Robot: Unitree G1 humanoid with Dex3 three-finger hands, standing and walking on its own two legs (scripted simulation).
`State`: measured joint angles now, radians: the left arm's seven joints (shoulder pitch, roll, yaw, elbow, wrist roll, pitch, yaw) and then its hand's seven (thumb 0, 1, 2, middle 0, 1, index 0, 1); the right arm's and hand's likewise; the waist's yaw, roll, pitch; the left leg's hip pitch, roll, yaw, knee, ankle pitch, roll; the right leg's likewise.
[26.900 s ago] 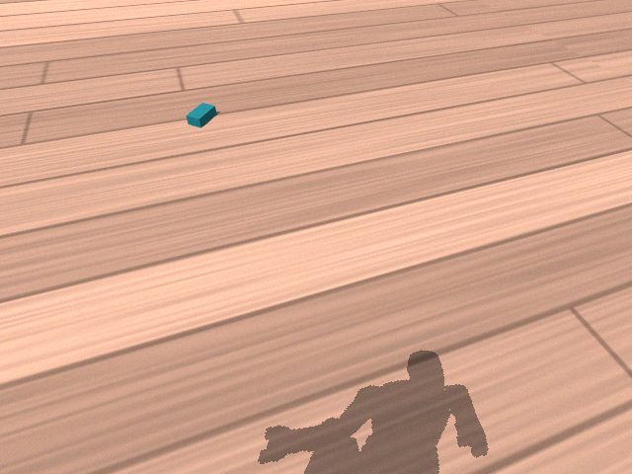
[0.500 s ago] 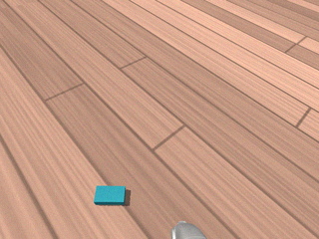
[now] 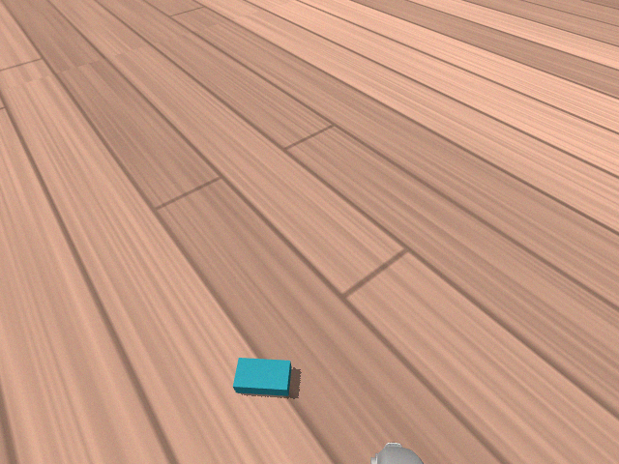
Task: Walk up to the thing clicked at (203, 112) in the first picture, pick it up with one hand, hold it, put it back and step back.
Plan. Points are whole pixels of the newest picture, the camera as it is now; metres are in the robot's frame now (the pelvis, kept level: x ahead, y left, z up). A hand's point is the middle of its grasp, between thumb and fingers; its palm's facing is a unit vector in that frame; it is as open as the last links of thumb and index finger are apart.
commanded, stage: stand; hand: left
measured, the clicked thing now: (263, 376) +0.49 +0.19 -0.71
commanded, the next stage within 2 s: walk up in 0.98 s
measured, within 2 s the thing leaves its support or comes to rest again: neither
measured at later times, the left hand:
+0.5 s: hand out of the picture +0.09 +0.22 -0.11, palm faces -0.02 -0.95 -0.32, open 7.4 cm
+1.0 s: hand out of the picture +0.08 +0.23 -0.11, palm faces +0.00 -0.94 -0.34, open 7.4 cm
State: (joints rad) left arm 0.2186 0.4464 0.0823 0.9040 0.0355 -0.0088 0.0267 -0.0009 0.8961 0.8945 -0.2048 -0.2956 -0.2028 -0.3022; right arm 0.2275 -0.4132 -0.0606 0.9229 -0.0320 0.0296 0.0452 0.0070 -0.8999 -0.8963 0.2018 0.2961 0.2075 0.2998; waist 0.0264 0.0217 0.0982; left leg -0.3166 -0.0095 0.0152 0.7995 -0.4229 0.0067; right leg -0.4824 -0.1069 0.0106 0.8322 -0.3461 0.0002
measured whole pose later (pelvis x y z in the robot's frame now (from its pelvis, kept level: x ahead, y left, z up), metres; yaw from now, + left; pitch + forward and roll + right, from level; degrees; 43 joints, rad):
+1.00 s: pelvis +0.00 -0.03 +0.04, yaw +1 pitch -3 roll +0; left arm 0.09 0.36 0.02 1.14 0.00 -0.01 -0.02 0.00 0.90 0.89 -0.20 -0.29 -0.20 -0.30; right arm 0.13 -0.35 -0.01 1.15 -0.01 -0.01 0.01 0.01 -0.90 -0.90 0.20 0.30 0.21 0.30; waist 0.00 0.00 0.07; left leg -0.13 0.05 -0.02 0.37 -0.19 -0.06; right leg -0.21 0.00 -0.01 0.39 -0.14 -0.01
